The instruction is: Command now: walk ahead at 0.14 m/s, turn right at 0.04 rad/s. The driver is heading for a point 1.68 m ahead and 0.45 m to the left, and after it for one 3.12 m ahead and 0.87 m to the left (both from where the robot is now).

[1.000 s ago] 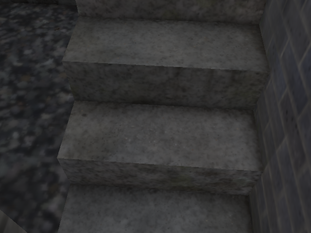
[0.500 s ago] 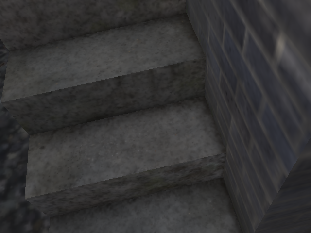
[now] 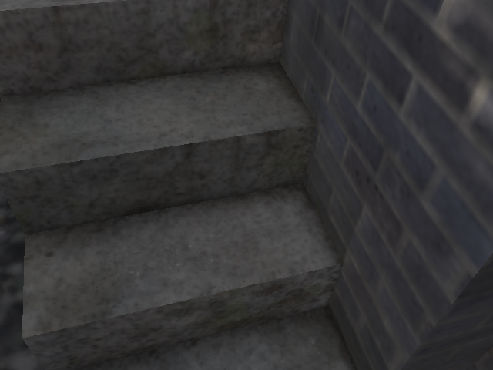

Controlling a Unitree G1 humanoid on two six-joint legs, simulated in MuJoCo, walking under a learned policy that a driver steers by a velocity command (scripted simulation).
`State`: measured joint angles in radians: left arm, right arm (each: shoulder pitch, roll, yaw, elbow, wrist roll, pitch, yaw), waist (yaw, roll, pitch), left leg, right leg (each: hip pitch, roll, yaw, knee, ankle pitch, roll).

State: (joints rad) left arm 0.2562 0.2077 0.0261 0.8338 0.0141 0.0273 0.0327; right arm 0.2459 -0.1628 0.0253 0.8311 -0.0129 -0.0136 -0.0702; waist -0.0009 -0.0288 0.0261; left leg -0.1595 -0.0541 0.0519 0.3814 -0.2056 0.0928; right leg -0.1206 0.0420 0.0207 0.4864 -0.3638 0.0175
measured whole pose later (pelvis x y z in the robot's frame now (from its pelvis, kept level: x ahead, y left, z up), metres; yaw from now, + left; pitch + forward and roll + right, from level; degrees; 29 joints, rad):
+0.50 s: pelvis -0.01 +0.00 +0.00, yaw +1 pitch +0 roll -1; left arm 0.34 0.16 -0.01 1.10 0.02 -0.05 0.02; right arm 0.32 -0.21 0.00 1.04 0.00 -0.01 -0.05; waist 0.00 -0.01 -0.04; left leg -0.18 -0.08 0.04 0.35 -0.17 0.10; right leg -0.07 0.02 0.01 0.32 -0.25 -0.01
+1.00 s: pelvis +0.00 -0.01 +0.00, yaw +1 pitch +0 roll +0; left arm 0.27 0.17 -0.03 1.07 0.01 -0.08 0.04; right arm 0.21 -0.22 0.01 1.11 0.00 -0.03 -0.05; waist 0.00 0.01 -0.01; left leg -0.14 -0.08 0.02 0.29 -0.15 0.08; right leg -0.04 0.02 0.00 0.29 -0.24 -0.02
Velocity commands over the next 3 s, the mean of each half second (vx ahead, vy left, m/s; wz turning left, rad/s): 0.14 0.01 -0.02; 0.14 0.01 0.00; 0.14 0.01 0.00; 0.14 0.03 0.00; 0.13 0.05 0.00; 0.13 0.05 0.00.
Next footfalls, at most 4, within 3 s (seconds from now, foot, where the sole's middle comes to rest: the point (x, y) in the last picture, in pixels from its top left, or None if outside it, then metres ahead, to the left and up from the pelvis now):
0.04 right None -0.01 -0.12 -0.78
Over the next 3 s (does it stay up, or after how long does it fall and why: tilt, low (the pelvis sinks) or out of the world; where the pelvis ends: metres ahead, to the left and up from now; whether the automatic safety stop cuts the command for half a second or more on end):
stays up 0.01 -0.02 0.00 its command is cut before an obstacle from the start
